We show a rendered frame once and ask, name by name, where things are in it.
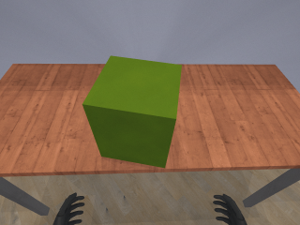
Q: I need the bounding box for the table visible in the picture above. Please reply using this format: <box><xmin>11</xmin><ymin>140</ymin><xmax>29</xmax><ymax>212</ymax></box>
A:
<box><xmin>0</xmin><ymin>64</ymin><xmax>300</xmax><ymax>216</ymax></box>

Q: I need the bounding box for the robot left hand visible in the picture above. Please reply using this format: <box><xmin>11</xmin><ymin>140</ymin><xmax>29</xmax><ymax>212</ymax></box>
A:
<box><xmin>53</xmin><ymin>192</ymin><xmax>85</xmax><ymax>225</ymax></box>

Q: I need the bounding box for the carton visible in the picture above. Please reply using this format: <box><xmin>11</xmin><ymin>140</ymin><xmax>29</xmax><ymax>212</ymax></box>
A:
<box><xmin>82</xmin><ymin>55</ymin><xmax>182</xmax><ymax>168</ymax></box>

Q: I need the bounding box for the robot right hand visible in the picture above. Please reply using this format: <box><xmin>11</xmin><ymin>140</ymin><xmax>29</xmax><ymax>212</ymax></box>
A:
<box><xmin>213</xmin><ymin>194</ymin><xmax>247</xmax><ymax>225</ymax></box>

